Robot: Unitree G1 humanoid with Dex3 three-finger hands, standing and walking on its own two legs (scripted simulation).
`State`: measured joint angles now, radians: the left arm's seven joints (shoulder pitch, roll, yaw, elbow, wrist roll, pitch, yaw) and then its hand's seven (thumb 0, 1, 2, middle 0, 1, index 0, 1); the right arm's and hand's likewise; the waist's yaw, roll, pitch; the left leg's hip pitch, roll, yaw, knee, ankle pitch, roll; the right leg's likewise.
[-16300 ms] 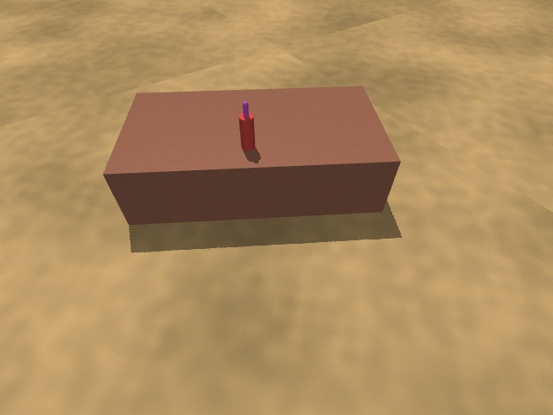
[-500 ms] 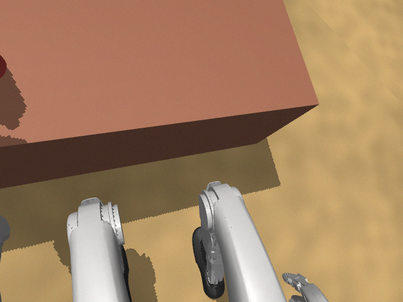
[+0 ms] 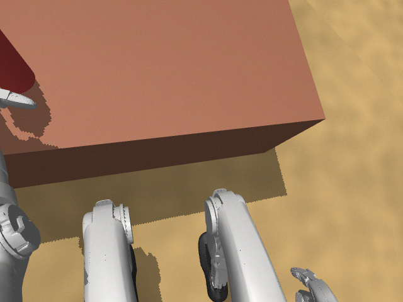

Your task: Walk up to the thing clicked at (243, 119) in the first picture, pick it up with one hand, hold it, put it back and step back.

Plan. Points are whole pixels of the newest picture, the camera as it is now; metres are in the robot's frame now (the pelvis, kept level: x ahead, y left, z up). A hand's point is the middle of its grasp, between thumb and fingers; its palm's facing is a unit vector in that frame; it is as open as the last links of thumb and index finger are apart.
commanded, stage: close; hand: left
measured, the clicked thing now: out of the picture +0.56 +0.31 +0.02
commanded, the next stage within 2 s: settle in 0.82 s
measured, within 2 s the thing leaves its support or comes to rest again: leaves its support in 1.38 s
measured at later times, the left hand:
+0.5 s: hand out of the picture +0.52 +0.30 +0.02, palm faces +0.37 -0.93 +0.00, open 14.3 cm
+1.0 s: hand out of the picture +0.53 +0.30 +0.01, palm faces +0.34 -0.94 -0.02, open 9.0 cm
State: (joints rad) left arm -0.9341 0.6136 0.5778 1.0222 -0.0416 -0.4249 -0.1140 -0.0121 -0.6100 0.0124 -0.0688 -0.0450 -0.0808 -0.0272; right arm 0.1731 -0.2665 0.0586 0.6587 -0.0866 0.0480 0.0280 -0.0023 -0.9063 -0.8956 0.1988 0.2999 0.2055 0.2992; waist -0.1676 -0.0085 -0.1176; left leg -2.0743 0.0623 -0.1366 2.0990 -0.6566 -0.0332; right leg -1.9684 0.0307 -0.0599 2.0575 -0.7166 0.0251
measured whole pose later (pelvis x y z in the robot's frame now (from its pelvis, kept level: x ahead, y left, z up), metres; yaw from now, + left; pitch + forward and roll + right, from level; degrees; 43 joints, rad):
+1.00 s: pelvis +0.00 +0.00 -0.01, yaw +0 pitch +35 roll -6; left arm -0.97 0.63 0.54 1.08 -0.07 -0.47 -0.12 -0.02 -0.15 0.73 -0.70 -0.86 -0.84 -0.87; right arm 0.18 -0.27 0.06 0.64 -0.08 0.06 0.04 0.00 -0.89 -0.89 0.20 0.30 0.21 0.30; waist -0.15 0.00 -0.12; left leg -2.10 0.06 -0.13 2.14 -0.66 -0.03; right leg -2.01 0.03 -0.05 2.10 -0.72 0.03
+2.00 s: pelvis +0.03 +0.00 +0.09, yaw +1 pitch +36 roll -6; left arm -0.83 0.52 0.51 0.97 -0.06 -0.39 -0.11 -0.02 -0.27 1.06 -0.74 -1.09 -0.80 -1.11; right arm 0.20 -0.25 0.03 0.69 -0.05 0.04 0.02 0.00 -0.89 -0.90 0.20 0.30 0.21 0.30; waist -0.14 0.02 -0.15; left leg -1.78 0.08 -0.10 1.81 -0.66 -0.02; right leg -1.69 0.03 -0.04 1.76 -0.70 0.02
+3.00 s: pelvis +0.04 +0.01 +0.23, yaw +6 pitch +20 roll -4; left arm -0.41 0.25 0.29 0.68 -0.12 -0.38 0.02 -0.02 -0.32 1.16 -0.74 -1.14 -0.79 -1.15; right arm 0.21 -0.22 -0.01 0.72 -0.02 -0.01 -0.02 0.00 -0.90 -0.90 0.20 0.30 0.21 0.30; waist -0.06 0.02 -0.13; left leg -1.14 0.07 -0.07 1.29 -0.52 -0.02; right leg -1.04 0.01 -0.05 1.24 -0.55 0.02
